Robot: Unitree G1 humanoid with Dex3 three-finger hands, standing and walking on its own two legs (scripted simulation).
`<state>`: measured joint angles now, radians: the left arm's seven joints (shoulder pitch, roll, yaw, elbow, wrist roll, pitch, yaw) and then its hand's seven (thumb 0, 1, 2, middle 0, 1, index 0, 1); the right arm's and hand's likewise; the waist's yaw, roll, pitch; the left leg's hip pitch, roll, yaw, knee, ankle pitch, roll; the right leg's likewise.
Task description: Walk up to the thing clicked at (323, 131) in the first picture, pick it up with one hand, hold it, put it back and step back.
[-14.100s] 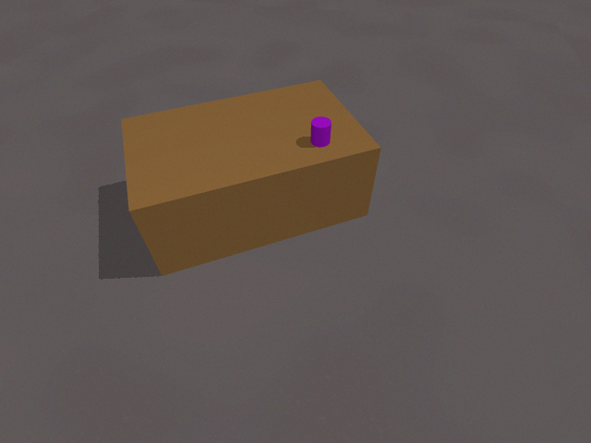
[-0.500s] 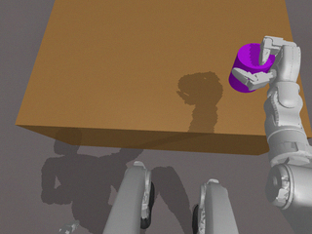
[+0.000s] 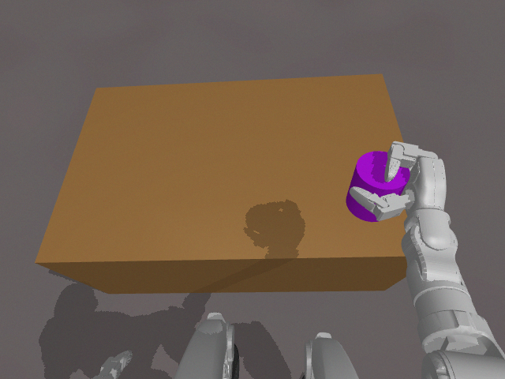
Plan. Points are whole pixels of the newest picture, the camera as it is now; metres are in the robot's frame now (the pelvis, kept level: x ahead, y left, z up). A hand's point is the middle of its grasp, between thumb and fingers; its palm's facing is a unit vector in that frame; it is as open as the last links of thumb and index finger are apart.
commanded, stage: lift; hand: right
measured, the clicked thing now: (375, 187) +0.43 -0.16 +0.00
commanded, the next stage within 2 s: hold in 0.98 s
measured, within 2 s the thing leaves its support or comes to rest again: neither
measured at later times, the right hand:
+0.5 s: hand (407, 187) +0.38 -0.17 +0.08, palm faces +0.08 +1.00 -0.01, open 6.6 cm
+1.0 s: hand (423, 188) +0.37 -0.17 +0.11, palm faces +0.06 +1.00 +0.00, open 6.6 cm
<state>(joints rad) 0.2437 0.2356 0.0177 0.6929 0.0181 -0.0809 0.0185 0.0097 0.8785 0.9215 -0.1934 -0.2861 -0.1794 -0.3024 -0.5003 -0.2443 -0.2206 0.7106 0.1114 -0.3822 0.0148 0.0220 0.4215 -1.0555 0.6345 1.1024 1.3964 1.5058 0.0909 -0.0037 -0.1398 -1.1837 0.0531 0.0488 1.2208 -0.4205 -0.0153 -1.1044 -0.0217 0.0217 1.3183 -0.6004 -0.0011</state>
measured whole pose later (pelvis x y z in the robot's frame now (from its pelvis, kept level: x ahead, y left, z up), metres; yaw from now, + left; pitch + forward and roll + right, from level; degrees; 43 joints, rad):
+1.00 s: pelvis +0.03 +0.00 +0.07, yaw +0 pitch +11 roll +2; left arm 0.23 0.22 0.01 0.71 0.00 -0.11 0.06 0.01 0.89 0.91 -0.19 -0.30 -0.19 -0.30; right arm -0.14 -0.21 -0.14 0.44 0.18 -0.38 0.09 0.02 0.41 -1.04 0.62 1.11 1.35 1.45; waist 0.03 0.00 -0.06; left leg -0.71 0.04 0.05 0.87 -0.34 -0.02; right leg -0.63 -0.02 0.00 0.94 -0.50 0.00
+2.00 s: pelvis +0.03 +0.00 +0.09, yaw +0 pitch +6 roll +1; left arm 0.21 0.21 -0.01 0.70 -0.01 -0.12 0.07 0.01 0.90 0.91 -0.20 -0.30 -0.20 -0.31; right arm -0.08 -0.21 -0.13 0.38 0.19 -0.33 0.11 0.02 0.39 -1.03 0.62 1.09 1.34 1.42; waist 0.01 0.00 -0.04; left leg -0.57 0.04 0.05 0.77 -0.30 -0.02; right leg -0.49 -0.02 0.01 0.84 -0.45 0.00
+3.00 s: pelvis +0.03 +0.00 +0.09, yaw +0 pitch +6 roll +1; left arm 0.23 0.21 -0.01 0.71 0.00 -0.12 0.07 0.01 0.89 0.91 -0.20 -0.30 -0.20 -0.31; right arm -0.11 -0.20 -0.13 0.42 0.19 -0.34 0.12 0.02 0.41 -1.04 0.63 1.11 1.35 1.44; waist 0.02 0.00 -0.03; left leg -0.57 0.04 0.05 0.76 -0.29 -0.01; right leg -0.49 -0.02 0.01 0.82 -0.44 0.01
